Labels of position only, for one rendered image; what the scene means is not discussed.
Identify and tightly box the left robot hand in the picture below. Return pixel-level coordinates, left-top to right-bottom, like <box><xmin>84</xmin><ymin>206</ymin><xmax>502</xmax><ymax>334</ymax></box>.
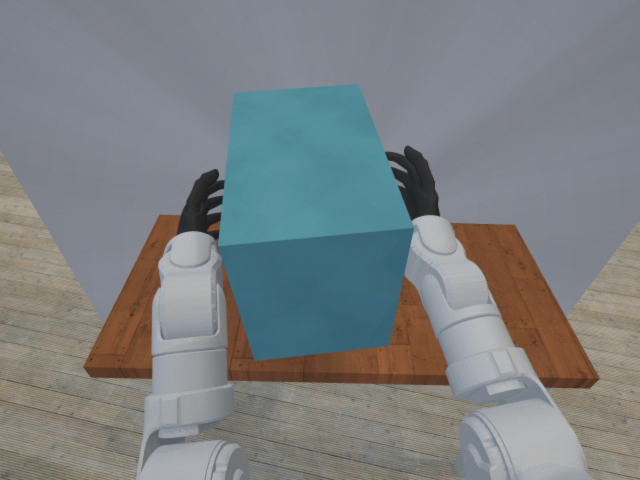
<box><xmin>177</xmin><ymin>169</ymin><xmax>225</xmax><ymax>240</ymax></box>

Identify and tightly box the robot left forearm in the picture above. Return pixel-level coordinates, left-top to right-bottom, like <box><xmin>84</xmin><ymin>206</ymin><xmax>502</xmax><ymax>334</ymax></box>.
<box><xmin>136</xmin><ymin>231</ymin><xmax>234</xmax><ymax>480</ymax></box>

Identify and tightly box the right robot hand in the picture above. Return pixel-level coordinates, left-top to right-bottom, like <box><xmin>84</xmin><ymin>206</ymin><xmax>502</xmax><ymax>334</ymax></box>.
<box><xmin>385</xmin><ymin>146</ymin><xmax>440</xmax><ymax>221</ymax></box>

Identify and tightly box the carton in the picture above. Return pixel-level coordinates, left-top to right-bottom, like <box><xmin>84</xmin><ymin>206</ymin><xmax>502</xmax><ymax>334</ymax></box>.
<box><xmin>218</xmin><ymin>84</ymin><xmax>414</xmax><ymax>361</ymax></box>

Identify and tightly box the robot right upper arm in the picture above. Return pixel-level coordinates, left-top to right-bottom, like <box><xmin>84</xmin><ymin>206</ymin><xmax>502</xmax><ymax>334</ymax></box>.
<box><xmin>459</xmin><ymin>398</ymin><xmax>624</xmax><ymax>480</ymax></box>

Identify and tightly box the table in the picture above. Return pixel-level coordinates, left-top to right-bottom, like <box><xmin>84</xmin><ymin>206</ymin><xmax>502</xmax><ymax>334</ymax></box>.
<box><xmin>83</xmin><ymin>215</ymin><xmax>600</xmax><ymax>477</ymax></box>

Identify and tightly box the robot left upper arm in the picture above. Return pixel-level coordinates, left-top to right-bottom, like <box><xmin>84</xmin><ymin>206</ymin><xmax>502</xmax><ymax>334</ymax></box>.
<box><xmin>139</xmin><ymin>440</ymin><xmax>250</xmax><ymax>480</ymax></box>

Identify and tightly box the robot right forearm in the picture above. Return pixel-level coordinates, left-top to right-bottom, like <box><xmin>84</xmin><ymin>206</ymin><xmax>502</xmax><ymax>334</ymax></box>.
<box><xmin>404</xmin><ymin>215</ymin><xmax>588</xmax><ymax>471</ymax></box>

